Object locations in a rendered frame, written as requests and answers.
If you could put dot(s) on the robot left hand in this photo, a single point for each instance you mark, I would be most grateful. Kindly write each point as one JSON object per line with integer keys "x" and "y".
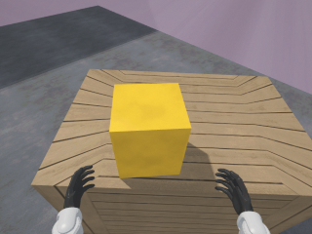
{"x": 75, "y": 189}

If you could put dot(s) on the robot right forearm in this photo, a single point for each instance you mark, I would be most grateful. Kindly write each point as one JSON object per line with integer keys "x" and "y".
{"x": 251, "y": 223}

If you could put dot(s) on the carton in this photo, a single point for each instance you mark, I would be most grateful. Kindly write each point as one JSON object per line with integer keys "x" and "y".
{"x": 149, "y": 129}

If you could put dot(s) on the pedestal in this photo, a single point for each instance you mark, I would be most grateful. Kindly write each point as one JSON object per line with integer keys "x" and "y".
{"x": 239, "y": 123}

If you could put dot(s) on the robot left forearm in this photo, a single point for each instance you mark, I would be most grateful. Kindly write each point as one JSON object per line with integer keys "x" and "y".
{"x": 69, "y": 221}

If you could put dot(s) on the robot right hand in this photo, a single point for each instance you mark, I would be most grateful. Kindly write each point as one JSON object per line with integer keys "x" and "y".
{"x": 237, "y": 191}

